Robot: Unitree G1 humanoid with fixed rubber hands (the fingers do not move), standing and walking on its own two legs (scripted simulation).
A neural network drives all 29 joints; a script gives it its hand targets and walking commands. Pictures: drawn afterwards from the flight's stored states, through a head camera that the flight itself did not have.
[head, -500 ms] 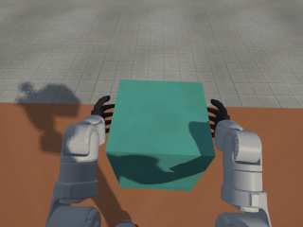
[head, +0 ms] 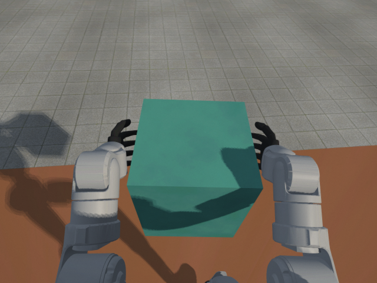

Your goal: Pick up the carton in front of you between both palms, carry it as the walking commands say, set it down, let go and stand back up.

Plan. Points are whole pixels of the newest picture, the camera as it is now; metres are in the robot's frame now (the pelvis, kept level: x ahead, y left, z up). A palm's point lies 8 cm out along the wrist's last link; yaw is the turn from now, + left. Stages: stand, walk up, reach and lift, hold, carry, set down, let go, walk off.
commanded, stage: carry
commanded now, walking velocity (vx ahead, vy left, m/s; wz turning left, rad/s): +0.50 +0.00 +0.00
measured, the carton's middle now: (191, 173) +0.37 -0.02 +0.04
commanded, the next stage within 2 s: none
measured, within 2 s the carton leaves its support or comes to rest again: neither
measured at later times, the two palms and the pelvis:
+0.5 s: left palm (128, 86) +0.64 +0.15 +0.07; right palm (229, 84) +0.66 -0.15 +0.07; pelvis +0.29 -0.02 -0.03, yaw +1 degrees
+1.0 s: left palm (136, 45) +0.96 +0.16 +0.03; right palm (214, 48) +0.94 -0.14 +0.04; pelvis +0.59 +0.02 -0.07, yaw +0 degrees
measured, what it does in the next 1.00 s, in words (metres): goes down: right foot 0.03 m lower, then left foot 0.04 m lower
